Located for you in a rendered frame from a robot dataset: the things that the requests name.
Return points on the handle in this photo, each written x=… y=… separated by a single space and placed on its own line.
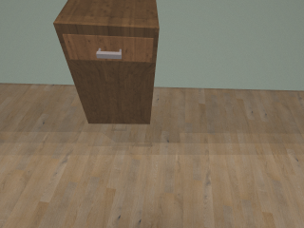
x=109 y=54

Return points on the drawer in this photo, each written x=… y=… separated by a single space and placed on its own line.
x=85 y=47

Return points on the cabinet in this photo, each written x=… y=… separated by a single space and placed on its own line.
x=112 y=92

